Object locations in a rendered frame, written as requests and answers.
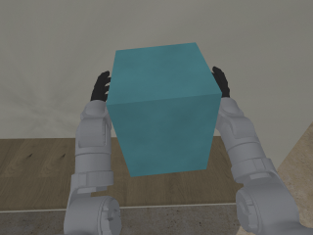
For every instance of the left robot upper arm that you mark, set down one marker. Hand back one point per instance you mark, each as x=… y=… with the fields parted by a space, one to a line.
x=93 y=216

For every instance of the robot left hand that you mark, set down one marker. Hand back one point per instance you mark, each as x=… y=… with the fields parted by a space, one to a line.
x=100 y=88

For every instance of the carton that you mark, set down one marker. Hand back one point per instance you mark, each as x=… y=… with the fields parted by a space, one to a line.
x=163 y=102

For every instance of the robot right forearm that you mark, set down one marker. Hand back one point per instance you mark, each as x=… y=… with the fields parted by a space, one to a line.
x=249 y=163

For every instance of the right robot upper arm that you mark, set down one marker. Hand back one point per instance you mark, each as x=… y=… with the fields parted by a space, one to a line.
x=268 y=209

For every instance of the robot right hand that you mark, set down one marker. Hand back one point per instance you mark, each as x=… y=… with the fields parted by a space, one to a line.
x=222 y=82

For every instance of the table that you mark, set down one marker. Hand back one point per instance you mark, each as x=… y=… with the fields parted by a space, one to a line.
x=35 y=174

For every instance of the robot left forearm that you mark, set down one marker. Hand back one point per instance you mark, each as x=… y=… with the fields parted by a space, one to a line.
x=93 y=148

